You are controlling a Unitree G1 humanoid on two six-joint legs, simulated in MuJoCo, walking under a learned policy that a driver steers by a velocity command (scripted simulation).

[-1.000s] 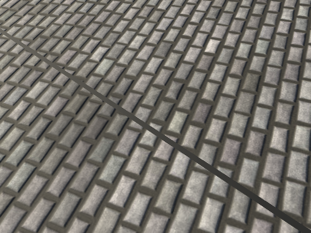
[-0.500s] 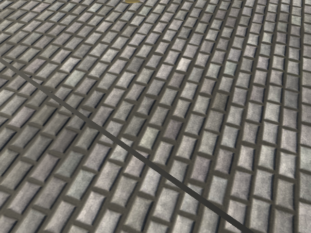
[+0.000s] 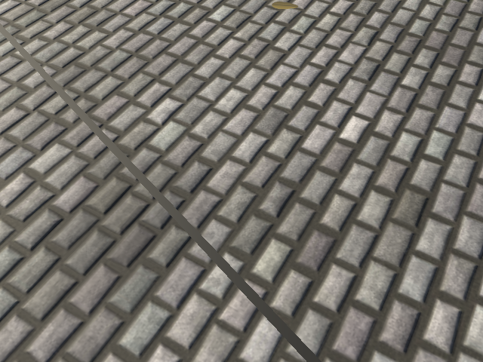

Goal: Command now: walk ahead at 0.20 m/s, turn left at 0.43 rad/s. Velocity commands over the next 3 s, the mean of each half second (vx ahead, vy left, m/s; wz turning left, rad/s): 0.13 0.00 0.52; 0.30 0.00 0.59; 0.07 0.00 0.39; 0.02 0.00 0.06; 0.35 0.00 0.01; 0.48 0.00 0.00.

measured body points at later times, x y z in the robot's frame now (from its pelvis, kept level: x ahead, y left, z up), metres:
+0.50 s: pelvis +0.13 +0.02 -0.01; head +0.17 +0.04 +0.44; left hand +0.22 +0.32 -0.12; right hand +0.35 -0.22 -0.09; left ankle +0.18 +0.11 -0.75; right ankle +0.20 -0.14 -0.71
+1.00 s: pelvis +0.27 +0.06 -0.02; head +0.31 +0.08 +0.43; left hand +0.11 +0.31 -0.13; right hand +0.59 +0.00 -0.09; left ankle +0.31 +0.24 -0.72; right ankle +0.21 -0.12 -0.75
